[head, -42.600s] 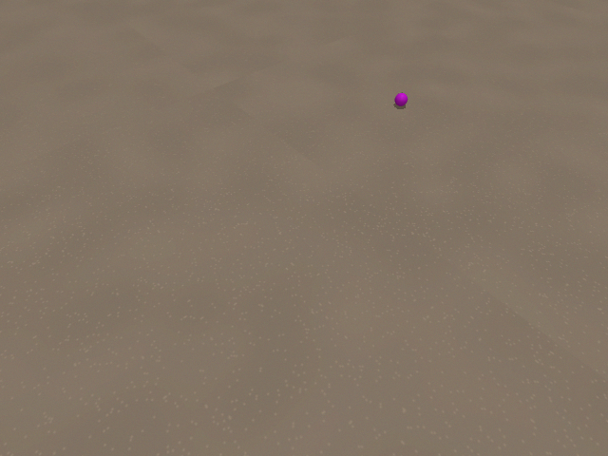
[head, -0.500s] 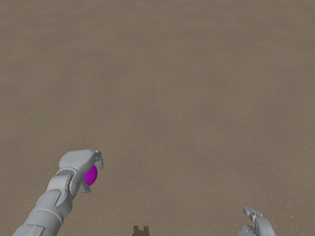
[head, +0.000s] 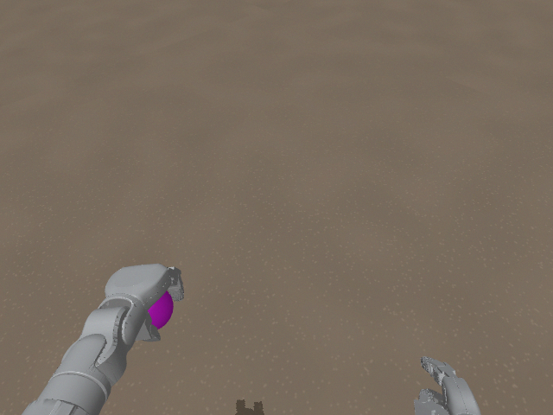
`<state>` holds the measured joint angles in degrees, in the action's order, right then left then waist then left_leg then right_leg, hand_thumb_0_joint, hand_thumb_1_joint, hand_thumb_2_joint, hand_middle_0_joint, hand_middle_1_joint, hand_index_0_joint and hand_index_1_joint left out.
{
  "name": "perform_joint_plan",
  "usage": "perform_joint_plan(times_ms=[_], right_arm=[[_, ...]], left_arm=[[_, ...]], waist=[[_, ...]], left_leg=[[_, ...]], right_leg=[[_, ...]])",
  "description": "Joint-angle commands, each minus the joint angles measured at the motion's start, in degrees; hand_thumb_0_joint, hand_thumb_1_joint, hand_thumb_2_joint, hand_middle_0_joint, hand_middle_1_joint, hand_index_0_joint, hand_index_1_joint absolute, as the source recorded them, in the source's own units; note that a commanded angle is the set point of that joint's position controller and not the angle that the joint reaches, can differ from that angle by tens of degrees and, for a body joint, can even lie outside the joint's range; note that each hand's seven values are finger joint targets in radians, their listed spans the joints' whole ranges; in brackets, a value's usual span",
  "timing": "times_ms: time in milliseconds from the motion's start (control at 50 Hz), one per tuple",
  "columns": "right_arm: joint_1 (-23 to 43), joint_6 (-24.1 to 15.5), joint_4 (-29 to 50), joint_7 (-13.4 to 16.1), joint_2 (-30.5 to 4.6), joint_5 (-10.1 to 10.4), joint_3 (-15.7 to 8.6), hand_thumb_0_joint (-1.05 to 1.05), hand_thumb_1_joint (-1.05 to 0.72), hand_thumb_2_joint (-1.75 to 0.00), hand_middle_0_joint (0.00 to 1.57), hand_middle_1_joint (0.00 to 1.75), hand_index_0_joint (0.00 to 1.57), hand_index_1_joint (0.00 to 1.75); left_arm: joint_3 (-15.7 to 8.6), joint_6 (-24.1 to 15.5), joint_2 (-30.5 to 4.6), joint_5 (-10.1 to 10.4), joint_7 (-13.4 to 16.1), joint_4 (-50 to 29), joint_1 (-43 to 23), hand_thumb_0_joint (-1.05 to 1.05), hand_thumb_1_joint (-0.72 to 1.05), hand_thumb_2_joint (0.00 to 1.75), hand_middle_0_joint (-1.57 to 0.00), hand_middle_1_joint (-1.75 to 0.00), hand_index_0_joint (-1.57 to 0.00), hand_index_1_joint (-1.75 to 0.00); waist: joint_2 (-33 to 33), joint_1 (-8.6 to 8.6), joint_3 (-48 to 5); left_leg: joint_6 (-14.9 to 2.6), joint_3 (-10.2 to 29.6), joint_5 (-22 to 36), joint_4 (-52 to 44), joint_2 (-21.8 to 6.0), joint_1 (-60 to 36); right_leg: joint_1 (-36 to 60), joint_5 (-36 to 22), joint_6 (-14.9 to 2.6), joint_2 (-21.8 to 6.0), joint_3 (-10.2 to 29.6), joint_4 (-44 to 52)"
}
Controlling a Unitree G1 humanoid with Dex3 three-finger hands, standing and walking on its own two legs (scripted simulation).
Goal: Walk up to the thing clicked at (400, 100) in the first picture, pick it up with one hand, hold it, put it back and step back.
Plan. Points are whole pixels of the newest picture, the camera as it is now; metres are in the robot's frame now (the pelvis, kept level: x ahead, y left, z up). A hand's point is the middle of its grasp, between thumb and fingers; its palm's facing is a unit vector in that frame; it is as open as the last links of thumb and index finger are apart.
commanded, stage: hold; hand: left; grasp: from above
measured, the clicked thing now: (149, 308) +0.30 +0.23 -0.06
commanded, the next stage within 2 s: crouch in 0.18 s
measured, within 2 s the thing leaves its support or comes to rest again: neither
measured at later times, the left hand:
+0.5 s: hand (149, 315) +0.29 +0.22 -0.05, palm faces -0.45 -0.06 -0.89, open 8.7 cm
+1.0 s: hand (174, 327) +0.36 +0.26 -0.27, palm faces -0.41 +0.03 -0.91, open 8.6 cm
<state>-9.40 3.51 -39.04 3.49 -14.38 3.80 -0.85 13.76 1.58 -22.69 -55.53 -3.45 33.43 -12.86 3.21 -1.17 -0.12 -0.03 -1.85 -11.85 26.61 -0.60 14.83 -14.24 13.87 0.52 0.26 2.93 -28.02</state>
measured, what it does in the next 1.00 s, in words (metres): lowers itself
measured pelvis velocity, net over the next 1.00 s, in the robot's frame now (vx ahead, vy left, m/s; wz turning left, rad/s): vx -0.04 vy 0.01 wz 0.01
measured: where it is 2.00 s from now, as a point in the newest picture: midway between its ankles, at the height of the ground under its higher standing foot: outside the picture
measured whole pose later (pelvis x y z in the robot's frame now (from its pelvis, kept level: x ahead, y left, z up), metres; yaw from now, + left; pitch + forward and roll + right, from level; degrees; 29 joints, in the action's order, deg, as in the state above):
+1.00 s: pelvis -0.04 +0.01 -0.16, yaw +0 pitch +27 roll -3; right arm -14.2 0.7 -41.7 0.9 -15.6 -1.4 -4.2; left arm 4.9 -3.4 -26.4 -66.4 19.9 69.0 -38.9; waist 1.9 6.9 -10.3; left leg -0.8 1.3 -29.9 82.3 -1.1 79.9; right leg -76.7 31.6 1.5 1.4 0.1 -80.7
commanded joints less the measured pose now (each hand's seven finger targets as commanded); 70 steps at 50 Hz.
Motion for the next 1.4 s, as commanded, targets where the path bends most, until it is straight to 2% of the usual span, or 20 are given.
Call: perform_joint_plan(times_ms=[0, 80, 220, 260, 320, 480, 640, 760, 840, 880, 940, 980, 1020, 1040, 1080, 1140, 1200, 1220, 1280, 1380], right_arm=[[5.6, -2.6, 7.3, 0.7, -6.7, 0.1, -2.1, 0.0, -0.9, -0.9, 0.2, 0.3, 0.2, 0.3], [5.7, -2.5, 7.0, 0.6, -7.0, 0.2, -2.3, 0.0, -0.9, -0.89, 0.2, 0.3, 0.2, 0.3], [5.7, -2.4, 7.6, 0.5, -7.1, 0.3, -2.4, 0.0, -0.89, -0.89, 0.2, 0.3, 0.2, 0.3], [5.9, -2.3, 8.0, 0.5, -7.0, 0.3, -2.2, 0.0, -0.92, -0.91, 0.2, 0.3, 0.2, 0.3], [5.6, -2.3, 7.7, 0.6, -7.0, 0.1, -2.3, 0.0, -0.88, -0.89, 0.2, 0.3, 0.2, 0.3], [3.2, -1.5, 6.1, 0.1, -7.2, -0.5, -3.0, 0.0, -0.89, -0.89, 0.2, 0.3, 0.2, 0.3], [-2.4, -1.9, 2.4, -1.6, -8.5, -2.6, -4.9, 0.0, -0.89, -0.89, 0.2, 0.3, 0.2, 0.3], [-6.2, -2.9, 2.6, -2.4, -9.7, -3.8, -5.9, 0.0, -0.89, -0.89, 0.2, 0.3, 0.2, 0.3], [-7.7, -3.9, 1.6, -2.1, -9.9, -4.5, -5.8, 0.0, -0.89, -0.89, 0.2, 0.3, 0.2, 0.3], [-8.6, -4.5, 1.7, -1.9, -10.3, -4.8, -6.2, 0.0, -0.89, -0.89, 0.2, 0.3, 0.2, 0.3], [-9.4, -5.0, 2.1, -1.8, -10.6, -5.1, -6.4, 0.0, -0.89, -0.89, 0.2, 0.3, 0.2, 0.3], [-9.7, -5.1, 1.1, -1.7, -10.7, -5.4, -6.4, 0.0, -0.89, -0.89, 0.2, 0.3, 0.2, 0.3], [-10.0, -5.1, 1.1, -1.7, -11.1, -5.7, -6.5, 0.0, -0.89, -0.89, 0.2, 0.3, 0.2, 0.3], [-10.3, -5.1, 0.7, -1.7, -11.1, -5.7, -6.2, 0.0, -0.89, -0.89, 0.2, 0.3, 0.2, 0.3], [-10.6, -5.2, 1.0, -2.1, -10.9, -5.9, -6.2, 0.0, -0.89, -0.89, 0.2, 0.3, 0.2, 0.3], [-11.0, -5.8, 0.4, -2.6, -11.2, -6.4, -5.7, 0.0, -0.89, -0.89, 0.2, 0.3, 0.2, 0.3], [-11.1, -6.1, 0.4, -3.3, -11.5, -6.6, -5.5, 0.0, -0.89, -0.89, 0.2, 0.3, 0.2, 0.3], [-11.3, -6.3, 0.1, -3.6, -11.6, -6.9, -5.1, 0.0, -0.89, -0.89, 0.2, 0.3, 0.2, 0.3], [-11.9, -6.6, -0.7, -4.5, -12.1, -7.6, -4.8, 0.0, -0.89, -0.9, 0.2, 0.3, 0.2, 0.3], [-12.5, -6.8, -1.9, -5.9, -12.2, -8.9, -4.0, 0.0, -0.9, -0.9, 0.2, 0.3, 0.2, 0.3]], left_arm=[[-7.7, -0.4, -13.6, -0.7, 3.6, -12.5, -22.3, 0.0, 0.61, 0.65, -0.81, -0.93, -0.91, -0.83], [-5.9, 0.2, -11.3, -0.4, 3.6, -10.3, -20.3, 0.0, 0.62, 0.65, -0.81, -0.95, -0.91, -0.84], [-5.8, -0.1, -11.7, -0.1, 2.3, -10.1, -19.1, 0.0, 0.6, 0.64, -0.79, -0.94, -0.89, -0.83], [-6.2, -0.2, -11.9, 0.0, 2.4, -9.9, -18.5, 0.0, 0.68, 0.58, -0.86, -0.94, -0.97, -0.82], [-6.5, -1.0, -12.2, -0.4, 3.0, -10.8, -20.3, 0.0, 0.57, 0.72, -0.8, -0.93, -0.87, -0.85], [-6.5, -3.2, -9.7, -2.9, 8.9, -0.2, -18.1, 0.0, 0.51, 0.76, -0.79, -0.9, -0.85, -0.84], [-5.5, -5.2, -8.2, -7.8, 18.8, 12.7, -29.9, 0.0, 0.52, 0.73, -0.77, -0.97, -0.85, -0.89], [-9.8, -6.2, -14.5, -11.9, 24.5, 18.4, -38.8, 0.0, 0.49, 0.73, -0.74, -0.97, -0.82, -0.88], [-9.4, -5.3, -12.8, -11.2, 25.9, 28.6, -41.2, 0.0, 0.49, 0.73, -0.74, -0.99, -0.82, -0.9], [-11.9, -5.3, -17.4, -10.8, 26.5, 26.1, -45.2, 0.0, 0.47, 0.72, -0.71, -0.99, -0.8, -0.9], [-12.1, -4.8, -17.2, -9.9, 26.0, 25.8, -46.0, 0.0, 0.48, 0.74, -0.73, -1.0, -0.81, -0.91], [-12.5, -4.5, -17.3, -9.8, 25.4, 28.3, -45.7, 0.0, 0.47, 0.74, -0.73, -0.97, -0.81, -0.89], [-14.5, -5.0, -21.4, -10.2, 24.9, 24.7, -50.2, 0.0, 0.46, 0.74, -0.73, -0.98, -0.8, -0.9], [-14.4, -4.8, -21.1, -10.6, 24.5, 29.4, -47.7, 0.0, 0.47, 0.74, -0.75, -0.95, -0.82, -0.88], [-15.2, -5.7, -22.1, -10.6, 24.3, 27.3, -49.7, 0.0, 0.46, 0.76, -0.74, -0.95, -0.81, -0.88], [-15.4, -7.0, -21.5, -10.7, 23.6, 30.7, -50.3, 0.0, 0.44, 0.71, -0.71, -0.94, -0.79, -0.86], [-17.4, -8.8, -25.2, -11.7, 23.6, 30.3, -51.0, 0.0, 0.44, 0.68, -0.72, -0.9, -0.8, -0.82], [-17.2, -9.3, -24.5, -11.9, 23.6, 31.4, -50.3, 0.0, 0.46, 0.69, -0.73, -0.92, -0.81, -0.83], [-18.8, -11.4, -27.8, -13.4, 24.4, 27.5, -55.8, 0.0, 0.49, 0.71, -0.76, -0.92, -0.84, -0.84], [-20.1, -12.4, -29.2, -15.1, 26.7, 29.3, -57.3, 0.0, 0.49, 0.73, -0.78, -0.9, -0.85, -0.83]], waist=[[-1.6, 0.16, -16.1], [-2.8, 0.53, -14.3], [-2.3, 0.26, -13.1], [-2.3, 0.17, -12.9], [-2.4, 0.55, -14.7], [-6.0, 2.07, -10.4], [-2.7, 5.47, -18.2], [1.5, 6.03, -30.3], [0.2, 7.78, -30.4], [2.6, 6.83, -36.5], [4.3, 7.09, -41.6], [4.9, 7.81, -41.4], [6.7, 7.77, -45.6], [5.6, 8.38, -43.7], [5.7, 8.71, -45.0], [3.7, 10.7, -41.3], [4.8, 10.11, -44.6], [5.1, 10.81, -43.8], [9.3, 10.91, -49.8], [12.2, 11.13, -50.3]], left_leg=[[-1.15, -0.3, 9.8, -2.1, 1.4, -9.2], [-1.12, -0.2, 9.9, -2.5, 1.2, -9.0], [-1.0, 0.1, 8.6, -3.1, 1.0, -8.4], [-0.91, 0.1, 8.6, -3.1, 1.2, -8.3], [-1.03, 0.1, 9.8, -2.5, 1.2, -9.1], [-0.87, 0.2, 7.4, 0.6, 1.5, -3.5], [0.13, 0.9, 4.2, 17.9, 1.0, 10.6], [-0.41, 0.8, -0.9, 33.9, 1.2, 26.9], [-0.82, 1.9, -6.9, 40.7, 1.1, 38.9], [-0.72, 2.8, -8.6, 44.2, 0.9, 41.1], [-0.64, 3.6, -9.9, 48.4, 0.7, 44.1], [-0.31, 4.8, -10.5, 50.3, 0.4, 46.6], [-0.25, 5.3, -10.5, 53.1, 0.2, 47.3], [-0.31, 5.6, -11.2, 54.2, 0.2, 49.6], [-0.74, 5.6, -13.6, 57.0, 0.4, 52.5], [-0.73, 7.5, -19.5, 59.9, 0.6, 58.7], [-0.89, 7.3, -19.7, 63.8, 0.9, 61.2], [-0.73, 8.0, -18.9, 64.9, 0.8, 61.9], [-0.73, 7.3, -14.5, 69.4, 0.8, 61.3], [-0.78, 6.2, -12.3, 74.4, 0.6, 62.6]], right_leg=[[1.5, -9.1, -0.62, 1.5, -1.4, 4.9], [1.0, -9.1, -0.73, 1.6, -1.5, 5.1], [0.7, -7.6, -1.0, 1.6, -1.8, 5.4], [0.8, -7.3, -1.04, 1.6, -1.7, 5.5], [1.1, -8.7, -0.95, 1.6, -1.6, 5.0], [-3.7, -6.8, -0.86, 1.4, -2.0, 2.9], [-21.8, -4.3, -1.44, 1.6, -2.4, -13.3], [-36.1, -0.1, -2.01, 1.8, -2.8, -28.1], [-46.2, 4.9, -2.21, 2.2, -3.8, -35.8], [-49.6, 6.7, -2.41, 2.1, -4.0, -39.7], [-54.2, 8.1, -2.79, 1.9, -4.7, -45.1], [-58.9, 9.0, -3.06, 1.9, -5.3, -48.7], [-61.7, 9.4, -3.14, 2.0, -5.6, -51.7], [-63.9, 10.3, -3.23, 2.0, -6.0, -53.3], [-66.5, 12.1, -3.17, 1.9, -6.1, -55.2], [-73.3, 16.8, -3.02, 1.7, -6.7, -58.7], [-75.7, 17.3, -3.04, 1.6, -6.8, -61.7], [-77.8, 16.8, -2.96, 1.3, -7.1, -63.3], [-80.4, 14.0, -3.02, 1.4, -7.4, -67.1], [-84.6, 12.7, -2.9, 1.6, -7.7, -70.4]])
